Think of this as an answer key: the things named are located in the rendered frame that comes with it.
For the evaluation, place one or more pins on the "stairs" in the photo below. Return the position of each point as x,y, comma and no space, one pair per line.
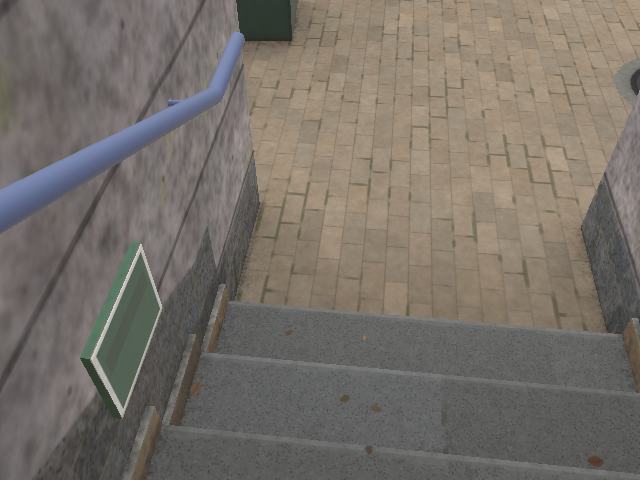
298,393

